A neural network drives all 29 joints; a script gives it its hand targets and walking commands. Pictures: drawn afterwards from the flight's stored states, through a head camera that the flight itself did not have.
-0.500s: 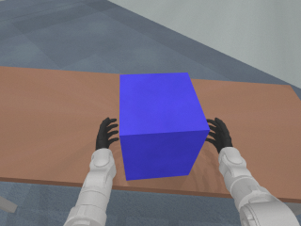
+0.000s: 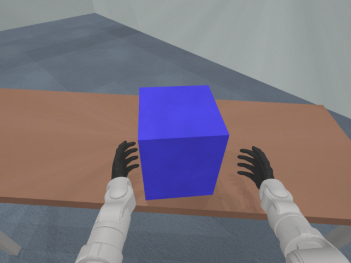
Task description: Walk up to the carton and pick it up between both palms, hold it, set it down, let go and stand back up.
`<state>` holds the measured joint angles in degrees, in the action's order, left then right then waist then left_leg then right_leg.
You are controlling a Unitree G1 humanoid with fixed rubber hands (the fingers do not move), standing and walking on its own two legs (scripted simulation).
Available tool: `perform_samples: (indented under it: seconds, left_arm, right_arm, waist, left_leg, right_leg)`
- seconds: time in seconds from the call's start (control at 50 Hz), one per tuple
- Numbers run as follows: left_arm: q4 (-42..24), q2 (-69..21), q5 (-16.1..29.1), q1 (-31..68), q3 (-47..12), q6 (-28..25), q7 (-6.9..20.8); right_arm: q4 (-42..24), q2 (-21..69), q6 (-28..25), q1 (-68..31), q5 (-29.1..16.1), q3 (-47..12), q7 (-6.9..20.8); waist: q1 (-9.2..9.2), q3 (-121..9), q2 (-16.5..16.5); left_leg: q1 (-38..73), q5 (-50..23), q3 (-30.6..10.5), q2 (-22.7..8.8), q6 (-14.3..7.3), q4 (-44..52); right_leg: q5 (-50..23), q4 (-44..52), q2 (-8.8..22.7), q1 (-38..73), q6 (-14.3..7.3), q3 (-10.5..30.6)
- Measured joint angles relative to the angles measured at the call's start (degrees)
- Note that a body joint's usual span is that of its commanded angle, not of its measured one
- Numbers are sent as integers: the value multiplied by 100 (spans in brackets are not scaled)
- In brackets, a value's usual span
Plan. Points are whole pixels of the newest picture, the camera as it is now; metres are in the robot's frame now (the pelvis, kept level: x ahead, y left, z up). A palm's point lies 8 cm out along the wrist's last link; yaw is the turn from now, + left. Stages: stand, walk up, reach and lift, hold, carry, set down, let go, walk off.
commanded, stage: set down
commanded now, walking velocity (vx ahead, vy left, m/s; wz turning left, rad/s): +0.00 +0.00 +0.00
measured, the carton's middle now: (177, 142) +0.46 +0.02 +0.03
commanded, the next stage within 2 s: none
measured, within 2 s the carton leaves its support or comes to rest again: neither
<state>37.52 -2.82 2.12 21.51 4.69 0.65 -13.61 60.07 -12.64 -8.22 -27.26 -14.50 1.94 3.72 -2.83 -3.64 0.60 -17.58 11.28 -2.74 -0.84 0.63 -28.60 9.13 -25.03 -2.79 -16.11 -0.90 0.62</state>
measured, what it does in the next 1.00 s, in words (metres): stands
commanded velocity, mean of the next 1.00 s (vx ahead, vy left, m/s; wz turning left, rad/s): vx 0.00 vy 0.00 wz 0.00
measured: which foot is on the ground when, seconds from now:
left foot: down 0.00-1.00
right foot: down 0.00-1.00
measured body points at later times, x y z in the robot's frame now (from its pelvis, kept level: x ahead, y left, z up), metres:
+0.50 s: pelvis +0.01 -0.01 +0.00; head +0.00 -0.01 +0.45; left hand +0.27 +0.17 +0.01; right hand +0.28 -0.23 +0.00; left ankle +0.04 +0.13 -0.74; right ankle +0.05 -0.11 -0.74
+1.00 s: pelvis +0.01 -0.03 +0.01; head +0.00 -0.03 +0.46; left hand +0.24 +0.18 +0.00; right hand +0.24 -0.24 +0.00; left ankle +0.04 +0.12 -0.74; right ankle +0.05 -0.11 -0.74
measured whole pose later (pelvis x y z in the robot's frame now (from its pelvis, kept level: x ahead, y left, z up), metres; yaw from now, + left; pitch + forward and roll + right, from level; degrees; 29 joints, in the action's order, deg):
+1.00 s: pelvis +0.01 -0.03 +0.01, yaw +0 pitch +1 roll +1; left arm 17.4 3.5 6.8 -8.3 1.7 -1.4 -7.5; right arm 18.8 -12.6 -7.4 12.3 -12.2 -1.3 -0.4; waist -2.8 -3.6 0.8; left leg -13.7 8.1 -2.7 -0.8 0.7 -20.2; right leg 9.3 -23.4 -2.7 -15.5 -2.9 0.6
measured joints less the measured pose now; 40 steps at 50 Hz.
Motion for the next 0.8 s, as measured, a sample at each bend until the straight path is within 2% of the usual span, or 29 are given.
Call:
perform_samples:
  seconds: [0.2, 0.34, 0.5, 0.64, 0.8]
  left_arm:
    - [-105, 10, -144, -379, -43, -47, 69]
    - [-1018, 10, -157, -1466, -63, -140, 164]
    - [-1810, 52, 101, -2372, -272, -181, 186]
    - [-1915, 109, 152, -2544, -299, -193, 231]
    - [-2000, 243, 212, -2852, -299, -199, 466]
  right_arm:
    - [-719, 0, -178, 815, 0, 15, -7]
    - [-1640, -1, -363, 1763, 0, -38, -27]
    - [-2635, 0, -369, 2719, 0, -33, -23]
    - [-3258, 0, -313, 3235, 0, -79, -92]
    - [-3897, 0, -124, 3797, 47, -298, -327]
  waist:
    - [0, 1, 0]
    - [0, 0, 0]
    - [1, 0, 0]
    - [1, -1, 0]
    - [2, 0, 0]
  left_leg:
    - [10, -2, 0, 0, 0, 38]
    - [56, -43, 0, 0, 0, 182]
    - [165, -130, 0, 0, 4, 398]
    - [274, -226, 0, 0, 4, 609]
    - [376, -312, 0, 0, 4, 816]
  right_leg:
    - [13, 11, 0, -2, -19, 0]
    - [7, 87, 3, 12, -44, 0]
    - [6, 121, 4, 35, -100, 0]
    - [6, 121, 4, 42, -154, 0]
    - [11, 133, 5, 52, -197, 0]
